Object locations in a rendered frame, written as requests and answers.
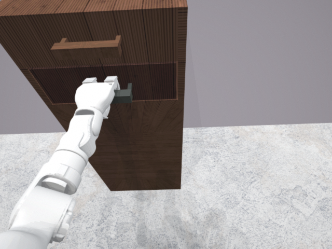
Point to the robot left forearm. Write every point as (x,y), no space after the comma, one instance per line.
(63,171)

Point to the robot left hand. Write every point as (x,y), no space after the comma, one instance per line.
(98,95)

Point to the drawer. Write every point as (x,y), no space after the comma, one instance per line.
(150,80)

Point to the cabinet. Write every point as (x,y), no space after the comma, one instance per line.
(139,146)

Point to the robot left upper arm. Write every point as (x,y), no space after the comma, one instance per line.
(44,217)

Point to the handle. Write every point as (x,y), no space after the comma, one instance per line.
(87,50)
(123,96)

